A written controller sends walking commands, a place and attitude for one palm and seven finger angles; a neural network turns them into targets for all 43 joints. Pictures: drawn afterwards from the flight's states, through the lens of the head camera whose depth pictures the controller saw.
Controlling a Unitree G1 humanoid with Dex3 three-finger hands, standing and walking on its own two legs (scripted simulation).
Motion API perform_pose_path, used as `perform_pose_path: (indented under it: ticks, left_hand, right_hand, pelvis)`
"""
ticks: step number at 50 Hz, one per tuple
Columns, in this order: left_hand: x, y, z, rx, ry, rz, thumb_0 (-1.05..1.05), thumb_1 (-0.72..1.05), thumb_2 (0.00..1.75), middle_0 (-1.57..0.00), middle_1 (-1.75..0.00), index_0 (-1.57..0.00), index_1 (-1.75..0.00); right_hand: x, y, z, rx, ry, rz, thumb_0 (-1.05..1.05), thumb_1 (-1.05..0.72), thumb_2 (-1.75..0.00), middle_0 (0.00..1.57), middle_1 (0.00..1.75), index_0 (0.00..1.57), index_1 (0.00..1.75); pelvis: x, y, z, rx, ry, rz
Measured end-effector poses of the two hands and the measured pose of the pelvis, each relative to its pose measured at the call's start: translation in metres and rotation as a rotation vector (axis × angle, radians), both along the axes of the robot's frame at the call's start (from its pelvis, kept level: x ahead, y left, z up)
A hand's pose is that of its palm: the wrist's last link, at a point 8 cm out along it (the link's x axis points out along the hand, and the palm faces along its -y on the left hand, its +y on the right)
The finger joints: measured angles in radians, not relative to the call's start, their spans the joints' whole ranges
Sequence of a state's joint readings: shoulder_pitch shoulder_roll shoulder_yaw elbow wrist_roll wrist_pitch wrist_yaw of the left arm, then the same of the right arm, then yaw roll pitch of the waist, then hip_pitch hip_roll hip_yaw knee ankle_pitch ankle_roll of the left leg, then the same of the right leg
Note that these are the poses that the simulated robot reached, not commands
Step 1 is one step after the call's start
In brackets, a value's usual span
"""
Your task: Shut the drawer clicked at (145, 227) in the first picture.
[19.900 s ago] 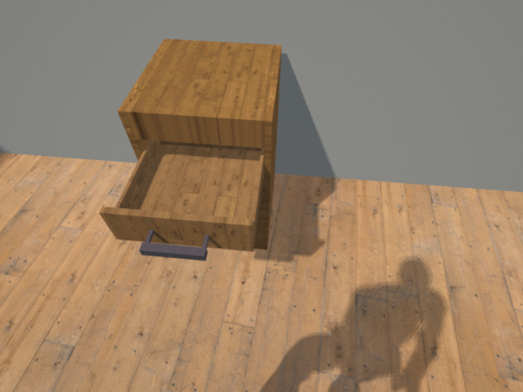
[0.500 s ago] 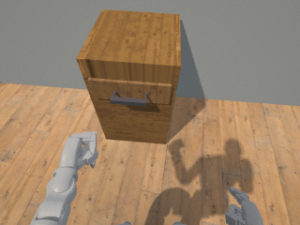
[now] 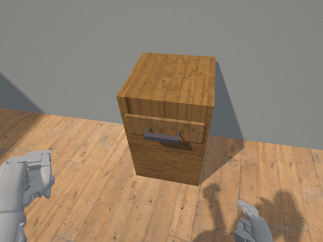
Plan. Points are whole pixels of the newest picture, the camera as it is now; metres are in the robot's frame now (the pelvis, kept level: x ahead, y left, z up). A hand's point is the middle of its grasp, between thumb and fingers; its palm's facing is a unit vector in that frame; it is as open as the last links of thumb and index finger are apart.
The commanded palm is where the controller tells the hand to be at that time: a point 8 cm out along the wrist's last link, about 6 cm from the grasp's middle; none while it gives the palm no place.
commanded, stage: draw the hand back to the body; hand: left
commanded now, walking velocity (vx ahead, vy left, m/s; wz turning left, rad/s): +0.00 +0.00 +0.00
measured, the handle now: (162, 134) +0.65 +0.08 -0.23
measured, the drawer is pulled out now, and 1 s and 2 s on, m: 0.01 0.01 0.01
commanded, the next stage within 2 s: step back with the hand held close in 0.22 s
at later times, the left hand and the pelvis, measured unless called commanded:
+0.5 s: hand (37, 178) +0.17 +0.23 +0.19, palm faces +0.41 -0.80 -0.44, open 3.2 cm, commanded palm +0.11 +0.26 +0.18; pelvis -0.03 -0.01 +0.00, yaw -1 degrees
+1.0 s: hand (20, 210) +0.13 +0.25 +0.16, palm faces +0.35 -0.80 -0.48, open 3.2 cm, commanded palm +0.07 +0.29 +0.18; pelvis -0.07 +0.01 +0.00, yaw -1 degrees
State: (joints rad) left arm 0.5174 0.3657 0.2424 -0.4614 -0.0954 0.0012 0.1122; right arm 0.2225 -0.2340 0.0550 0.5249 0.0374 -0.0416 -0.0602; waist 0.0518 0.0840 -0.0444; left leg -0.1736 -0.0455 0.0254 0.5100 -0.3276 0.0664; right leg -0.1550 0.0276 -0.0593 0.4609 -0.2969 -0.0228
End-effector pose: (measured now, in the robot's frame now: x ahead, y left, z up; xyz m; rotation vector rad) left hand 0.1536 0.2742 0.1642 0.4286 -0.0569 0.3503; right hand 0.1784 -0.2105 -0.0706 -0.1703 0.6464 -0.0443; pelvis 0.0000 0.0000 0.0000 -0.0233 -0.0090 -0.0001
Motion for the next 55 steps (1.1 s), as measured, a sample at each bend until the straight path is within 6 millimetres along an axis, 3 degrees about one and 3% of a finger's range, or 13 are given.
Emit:
perform_pose_path:
  ticks: [4, 6, 14, 19, 24, 29, 33, 37, 43, 49, 55]
  left_hand:
    - [-0.021, 0.000, 0.035, 0.084, -0.103, 0.010, 0.02, 0.89, 0.90, -1.40, -1.60, -1.40, -1.60]
    - [-0.028, 0.000, 0.040, 0.098, -0.130, 0.018, 0.01, 0.89, 0.90, -1.40, -1.60, -1.40, -1.60]
    - [-0.033, -0.005, -0.002, -0.020, -0.022, 0.051, 0.01, 0.89, 0.90, -1.40, -1.60, -1.40, -1.60]
    - [-0.035, -0.017, 0.012, 0.012, -0.072, 0.003, 0.02, 0.89, 0.90, -1.40, -1.60, -1.40, -1.60]
    - [-0.027, -0.008, 0.039, 0.132, -0.184, -0.014, 0.01, 0.89, 0.90, -1.40, -1.60, -1.40, -1.60]
    - [-0.017, -0.006, 0.017, 0.116, -0.070, -0.047, 0.01, 0.89, 0.90, -1.40, -1.60, -1.40, -1.60]
    - [-0.021, -0.010, 0.001, 0.102, 0.019, -0.093, 0.01, 0.89, 0.90, -1.40, -1.60, -1.40, -1.60]
    - [-0.031, -0.007, 0.012, 0.141, -0.014, -0.122, 0.01, 0.89, 0.89, -1.40, -1.59, -1.40, -1.60]
    - [-0.047, 0.004, 0.035, 0.206, -0.127, -0.106, 0.01, 0.89, 0.89, -1.40, -1.59, -1.40, -1.60]
    - [-0.063, 0.012, 0.021, 0.165, -0.125, -0.059, 0.01, 0.89, 0.90, -1.40, -1.60, -1.40, -1.60]
    - [-0.075, 0.010, 0.005, 0.112, -0.119, -0.062, 0.01, 0.89, 0.90, -1.40, -1.60, -1.40, -1.60]
  right_hand:
    - [0.001, -0.004, 0.002, 0.004, -0.030, 0.004, 0.01, -0.90, -0.90, 0.20, 0.30, 0.21, 0.30]
    - [0.000, -0.006, 0.002, 0.008, -0.036, 0.000, 0.01, -0.90, -0.90, 0.20, 0.30, 0.21, 0.30]
    - [-0.019, -0.016, 0.000, -0.010, -0.006, -0.013, 0.01, -0.90, -0.90, 0.20, 0.30, 0.21, 0.30]
    - [-0.030, -0.024, 0.000, -0.024, -0.013, -0.024, 0.01, -0.90, -0.90, 0.20, 0.30, 0.21, 0.30]
    - [-0.041, -0.033, -0.003, -0.032, 0.022, -0.057, 0.01, -0.90, -0.90, 0.20, 0.30, 0.21, 0.30]
    - [-0.058, -0.043, -0.010, -0.034, 0.093, -0.124, 0.01, -0.90, -0.90, 0.20, 0.30, 0.21, 0.30]
    - [-0.072, -0.047, -0.013, -0.057, 0.148, -0.155, 0.01, -0.90, -0.90, 0.20, 0.30, 0.20, 0.30]
    - [-0.078, -0.043, -0.011, -0.086, 0.167, -0.147, 0.01, -0.90, -0.90, 0.20, 0.30, 0.20, 0.30]
    - [-0.071, -0.029, -0.005, -0.077, 0.106, -0.126, 0.01, -0.90, -0.90, 0.20, 0.30, 0.20, 0.30]
    - [-0.070, -0.015, -0.001, -0.048, 0.034, -0.101, 0.01, -0.90, -0.90, 0.20, 0.30, 0.21, 0.30]
    - [-0.088, -0.012, -0.001, -0.083, 0.058, -0.068, 0.01, -0.90, -0.90, 0.20, 0.30, 0.21, 0.30]
  pelvis:
    - [-0.003, -0.001, 0.001, 0.002, -0.016, -0.001]
    - [-0.006, -0.003, 0.002, 0.003, -0.024, -0.001]
    - [-0.019, -0.011, 0.003, 0.009, -0.040, -0.003]
    - [-0.019, -0.015, 0.003, 0.007, -0.049, -0.005]
    - [-0.025, -0.015, 0.004, -0.004, -0.022, -0.010]
    - [-0.032, -0.008, 0.005, 0.004, 0.013, -0.024]
    - [-0.036, -0.003, 0.005, 0.010, 0.031, -0.026]
    - [-0.041, 0.000, 0.003, 0.011, 0.037, -0.020]
    - [-0.051, 0.005, 0.001, 0.014, 0.028, -0.022]
    - [-0.067, 0.009, -0.003, 0.015, 0.021, -0.026]
    - [-0.079, 0.009, -0.006, -0.005, 0.030, -0.013]
